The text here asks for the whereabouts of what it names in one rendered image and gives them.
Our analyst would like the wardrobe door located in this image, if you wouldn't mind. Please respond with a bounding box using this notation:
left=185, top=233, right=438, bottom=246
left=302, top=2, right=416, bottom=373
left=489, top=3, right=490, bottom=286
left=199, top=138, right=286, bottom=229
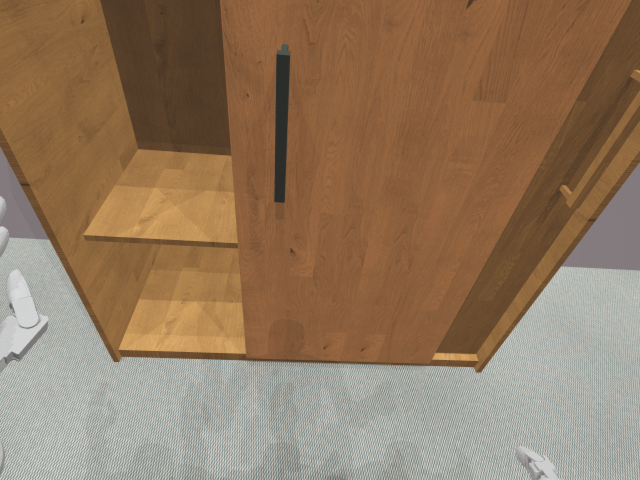
left=220, top=0, right=632, bottom=364
left=436, top=0, right=640, bottom=354

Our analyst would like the handle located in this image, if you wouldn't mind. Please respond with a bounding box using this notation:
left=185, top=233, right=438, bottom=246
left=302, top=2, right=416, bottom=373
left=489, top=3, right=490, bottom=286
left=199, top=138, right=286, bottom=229
left=274, top=44, right=290, bottom=203
left=566, top=91, right=640, bottom=209

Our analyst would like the left robot hand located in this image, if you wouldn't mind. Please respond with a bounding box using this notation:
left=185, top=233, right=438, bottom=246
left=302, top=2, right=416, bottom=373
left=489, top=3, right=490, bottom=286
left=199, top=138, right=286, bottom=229
left=0, top=196, right=48, bottom=373

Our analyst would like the right robot hand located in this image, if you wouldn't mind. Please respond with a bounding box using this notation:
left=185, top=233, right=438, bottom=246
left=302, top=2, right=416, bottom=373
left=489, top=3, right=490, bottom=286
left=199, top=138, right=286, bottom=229
left=516, top=446, right=562, bottom=480

